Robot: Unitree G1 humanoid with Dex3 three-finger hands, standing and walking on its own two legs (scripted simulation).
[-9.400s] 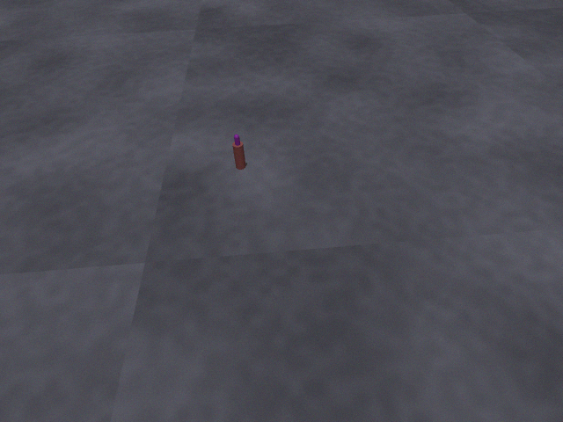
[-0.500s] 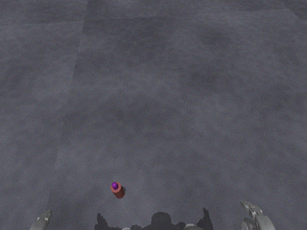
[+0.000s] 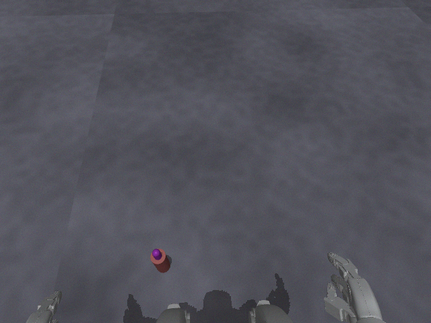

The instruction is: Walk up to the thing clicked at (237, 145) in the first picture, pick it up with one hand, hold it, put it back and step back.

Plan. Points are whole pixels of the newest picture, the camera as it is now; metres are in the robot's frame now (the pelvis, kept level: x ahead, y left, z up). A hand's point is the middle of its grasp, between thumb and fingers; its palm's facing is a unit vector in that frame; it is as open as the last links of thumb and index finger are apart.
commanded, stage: go down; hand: left
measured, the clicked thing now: (159, 259) +0.39 +0.19 -0.59
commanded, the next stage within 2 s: approach in 1.96 s
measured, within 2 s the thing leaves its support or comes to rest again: neither
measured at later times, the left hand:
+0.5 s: hand (75, 292) +0.23 +0.31 -0.19, palm faces +0.06 -0.97 -0.22, open 17.3 cm
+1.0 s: hand (77, 271) +0.29 +0.35 -0.25, palm faces +0.06 -0.99 -0.14, open 17.3 cm
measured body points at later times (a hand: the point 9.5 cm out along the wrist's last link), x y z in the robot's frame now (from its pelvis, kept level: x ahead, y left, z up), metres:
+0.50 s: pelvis -0.05 +0.00 -0.12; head +0.10 +0.03 +0.31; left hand +0.23 +0.36 -0.17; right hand +0.13 -0.28 -0.20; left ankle +0.00 +0.12 -0.66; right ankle +0.00 -0.14 -0.66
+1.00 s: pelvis -0.08 +0.00 -0.21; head +0.12 +0.04 +0.19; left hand +0.28 +0.40 -0.24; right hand +0.07 -0.28 -0.32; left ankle +0.00 +0.12 -0.66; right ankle +0.00 -0.14 -0.66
